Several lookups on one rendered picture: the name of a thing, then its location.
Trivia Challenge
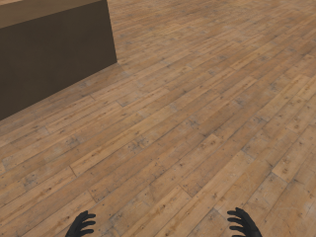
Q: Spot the left robot hand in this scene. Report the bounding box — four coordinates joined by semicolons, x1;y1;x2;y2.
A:
65;210;96;237

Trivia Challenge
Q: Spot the right robot hand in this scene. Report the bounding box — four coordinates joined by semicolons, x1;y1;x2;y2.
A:
227;207;263;237

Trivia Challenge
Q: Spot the pedestal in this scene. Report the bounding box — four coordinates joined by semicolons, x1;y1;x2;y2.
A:
0;0;118;121

